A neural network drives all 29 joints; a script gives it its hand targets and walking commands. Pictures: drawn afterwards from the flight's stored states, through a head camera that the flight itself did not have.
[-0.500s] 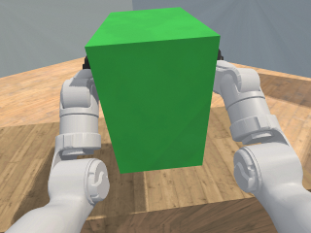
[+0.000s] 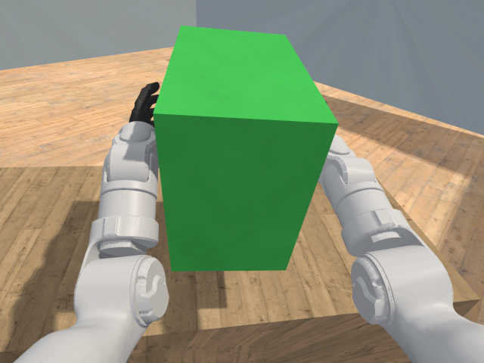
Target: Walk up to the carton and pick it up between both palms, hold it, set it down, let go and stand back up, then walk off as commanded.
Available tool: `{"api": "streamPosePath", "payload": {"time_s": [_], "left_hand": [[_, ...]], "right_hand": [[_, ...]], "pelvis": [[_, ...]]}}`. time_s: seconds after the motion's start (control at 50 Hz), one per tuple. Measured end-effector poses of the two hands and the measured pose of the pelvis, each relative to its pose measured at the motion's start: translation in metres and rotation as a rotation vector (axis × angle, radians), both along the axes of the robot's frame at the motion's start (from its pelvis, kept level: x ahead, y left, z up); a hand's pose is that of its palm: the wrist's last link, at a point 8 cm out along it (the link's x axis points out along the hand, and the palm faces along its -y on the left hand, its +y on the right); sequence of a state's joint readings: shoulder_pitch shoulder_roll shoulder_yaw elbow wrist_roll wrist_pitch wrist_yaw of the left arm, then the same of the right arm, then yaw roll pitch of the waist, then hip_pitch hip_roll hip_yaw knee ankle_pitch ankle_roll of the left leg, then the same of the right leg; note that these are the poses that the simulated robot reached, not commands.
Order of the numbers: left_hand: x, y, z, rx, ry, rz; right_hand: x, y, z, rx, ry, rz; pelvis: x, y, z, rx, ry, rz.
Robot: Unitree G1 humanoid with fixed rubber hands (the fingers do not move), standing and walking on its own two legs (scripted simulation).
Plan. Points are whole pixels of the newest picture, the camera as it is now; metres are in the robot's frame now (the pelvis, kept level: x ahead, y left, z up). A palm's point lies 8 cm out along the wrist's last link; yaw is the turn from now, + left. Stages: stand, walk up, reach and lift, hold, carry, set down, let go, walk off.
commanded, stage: set down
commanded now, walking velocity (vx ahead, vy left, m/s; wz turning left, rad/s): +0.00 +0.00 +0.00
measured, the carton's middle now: (232, 145) +0.42 +0.02 +0.22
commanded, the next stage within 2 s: none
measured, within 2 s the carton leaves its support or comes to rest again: neither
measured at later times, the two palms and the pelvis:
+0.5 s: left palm (145, 146) +0.41 +0.16 +0.23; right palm (316, 158) +0.39 -0.12 +0.22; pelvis +0.00 +0.00 +0.00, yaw +0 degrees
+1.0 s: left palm (154, 161) +0.42 +0.16 +0.19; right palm (314, 175) +0.39 -0.13 +0.18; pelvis +0.00 +0.00 +0.00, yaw +0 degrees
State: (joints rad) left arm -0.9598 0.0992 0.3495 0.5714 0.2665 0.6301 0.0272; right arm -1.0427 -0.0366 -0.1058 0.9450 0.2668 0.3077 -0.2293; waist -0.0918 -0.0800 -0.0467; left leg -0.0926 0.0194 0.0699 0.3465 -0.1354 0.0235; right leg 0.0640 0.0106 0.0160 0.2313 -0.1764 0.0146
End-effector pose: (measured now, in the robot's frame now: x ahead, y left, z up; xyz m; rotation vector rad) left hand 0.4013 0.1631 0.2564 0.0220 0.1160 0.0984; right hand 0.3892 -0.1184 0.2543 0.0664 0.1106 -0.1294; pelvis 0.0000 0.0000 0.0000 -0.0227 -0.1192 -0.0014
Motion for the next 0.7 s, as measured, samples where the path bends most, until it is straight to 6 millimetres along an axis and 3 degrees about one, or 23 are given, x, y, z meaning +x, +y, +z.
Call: {"api": "streamPosePath", "payload": {"time_s": [0.14,0.42,0.7], "left_hand": [[0.0,-0.004,-0.017,0.038,0.036,-0.01],[0.003,0.0,-0.022,0.002,0.015,-0.027],[0.012,-0.004,-0.05,0.011,0.054,-0.051]], "right_hand": [[-0.002,-0.003,-0.023,0.006,0.034,-0.009],[-0.003,0.0,-0.025,-0.072,0.011,-0.012],[0.001,-0.004,-0.056,-0.084,0.052,-0.028]], "pelvis": [[0.001,0.0,0.0,0.0,-0.001,0.0],[0.0,0.0,0.0,-0.001,-0.002,0.0],[0.001,0.0,0.0,0.0,0.0,0.0]]}}
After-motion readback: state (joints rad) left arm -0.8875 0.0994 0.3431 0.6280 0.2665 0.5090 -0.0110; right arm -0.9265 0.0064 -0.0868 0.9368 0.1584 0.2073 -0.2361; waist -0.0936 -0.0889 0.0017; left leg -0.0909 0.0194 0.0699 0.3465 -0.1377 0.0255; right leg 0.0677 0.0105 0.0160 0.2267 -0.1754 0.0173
